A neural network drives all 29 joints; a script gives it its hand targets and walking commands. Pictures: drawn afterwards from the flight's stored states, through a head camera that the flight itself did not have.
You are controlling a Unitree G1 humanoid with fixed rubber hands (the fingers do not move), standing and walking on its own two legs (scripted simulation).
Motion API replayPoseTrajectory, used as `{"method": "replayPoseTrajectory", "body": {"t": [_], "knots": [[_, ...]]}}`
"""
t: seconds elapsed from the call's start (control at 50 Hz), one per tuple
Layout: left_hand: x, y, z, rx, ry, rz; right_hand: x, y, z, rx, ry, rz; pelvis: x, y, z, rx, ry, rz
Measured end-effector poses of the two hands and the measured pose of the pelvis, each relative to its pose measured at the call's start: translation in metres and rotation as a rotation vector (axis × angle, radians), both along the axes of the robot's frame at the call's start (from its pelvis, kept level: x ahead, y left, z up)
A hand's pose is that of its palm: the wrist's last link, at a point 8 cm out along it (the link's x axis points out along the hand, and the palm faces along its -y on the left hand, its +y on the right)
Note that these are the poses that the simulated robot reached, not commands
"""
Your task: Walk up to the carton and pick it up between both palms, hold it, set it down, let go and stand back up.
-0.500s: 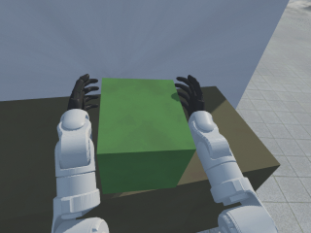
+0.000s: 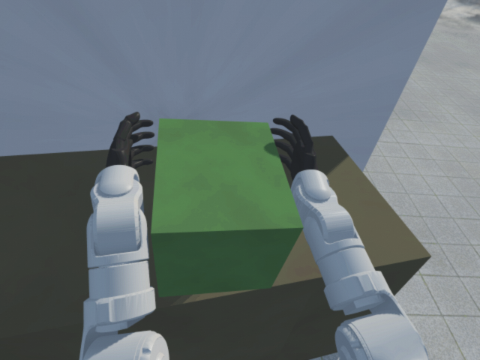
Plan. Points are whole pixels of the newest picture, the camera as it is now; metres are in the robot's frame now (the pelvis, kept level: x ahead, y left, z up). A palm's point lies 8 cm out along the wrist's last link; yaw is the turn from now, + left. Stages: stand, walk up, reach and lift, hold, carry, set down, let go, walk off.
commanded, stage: hold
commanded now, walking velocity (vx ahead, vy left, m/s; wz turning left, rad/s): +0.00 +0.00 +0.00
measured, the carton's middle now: (216, 205) +0.33 +0.01 +0.13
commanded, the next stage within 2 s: none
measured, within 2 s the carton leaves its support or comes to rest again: neither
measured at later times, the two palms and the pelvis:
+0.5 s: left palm (122, 165) +0.36 +0.15 +0.19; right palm (300, 164) +0.36 -0.12 +0.18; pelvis +0.00 +0.00 +0.00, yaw +0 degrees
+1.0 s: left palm (123, 166) +0.36 +0.15 +0.19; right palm (302, 165) +0.36 -0.12 +0.19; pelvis +0.00 +0.00 +0.00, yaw +0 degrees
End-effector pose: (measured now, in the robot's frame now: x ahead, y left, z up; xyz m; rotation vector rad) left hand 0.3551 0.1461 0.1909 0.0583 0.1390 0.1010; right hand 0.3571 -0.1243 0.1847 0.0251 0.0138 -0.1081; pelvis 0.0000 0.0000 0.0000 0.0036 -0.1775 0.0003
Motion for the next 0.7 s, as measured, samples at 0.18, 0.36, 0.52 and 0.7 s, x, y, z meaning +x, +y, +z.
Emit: {"method": "replayPoseTrajectory", "body": {"t": [0.18, 0.36, 0.52, 0.7], "knots": [[-0.0006, 0.0013, 0.0015, 0.004, -0.004, 0.004, 0.0007, 0.0014, 0.0014, 0.003, -0.005, 0.004, -0.0012, 0.0007, 0.0, -0.001, 0.0, 0.0], [0.0018, 0.0026, -0.0001, 0.005, 0.002, 0.003, 0.0028, 0.0027, -0.0007, 0.002, 0.001, 0.004, -0.0005, 0.0016, 0.0001, -0.001, 0.007, 0.001], [0.0045, 0.0011, -0.0005, 0.005, 0.003, 0.0, 0.0047, 0.0011, -0.0003, 0.0, 0.002, 0.001, 0.0016, 0.0013, 0.0001, 0.0, 0.007, -0.001], [0.0028, -0.0007, -0.0014, 0.005, -0.002, 0.001, 0.0034, -0.0006, -0.0002, 0.009, -0.004, 0.002, 0.0038, 0.0002, -0.0001, 0.0, 0.0, -0.002]]}}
